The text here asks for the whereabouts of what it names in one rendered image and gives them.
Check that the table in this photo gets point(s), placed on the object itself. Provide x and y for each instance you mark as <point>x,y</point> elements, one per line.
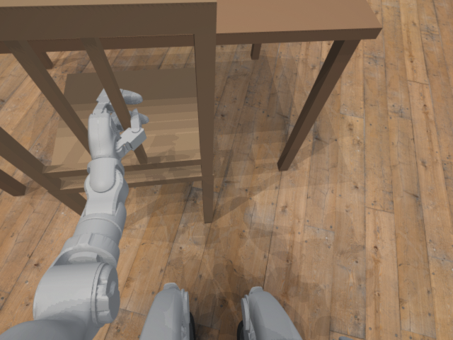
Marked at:
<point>347,22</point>

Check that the robot left thigh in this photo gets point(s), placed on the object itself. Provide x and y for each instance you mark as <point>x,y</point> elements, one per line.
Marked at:
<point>168,313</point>

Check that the robot left upper arm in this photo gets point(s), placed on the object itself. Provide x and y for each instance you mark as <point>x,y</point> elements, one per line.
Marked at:
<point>74,301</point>

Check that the left robot hand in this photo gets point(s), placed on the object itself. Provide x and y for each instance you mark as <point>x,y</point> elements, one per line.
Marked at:
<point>104,129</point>

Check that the chair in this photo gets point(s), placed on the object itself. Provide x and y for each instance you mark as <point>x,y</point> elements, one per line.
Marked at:
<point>178,102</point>

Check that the robot left forearm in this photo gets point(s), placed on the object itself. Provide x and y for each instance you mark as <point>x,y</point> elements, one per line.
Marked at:
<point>100,227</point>

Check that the right robot shin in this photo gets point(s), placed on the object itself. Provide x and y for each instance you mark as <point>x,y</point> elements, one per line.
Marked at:
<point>251,336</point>

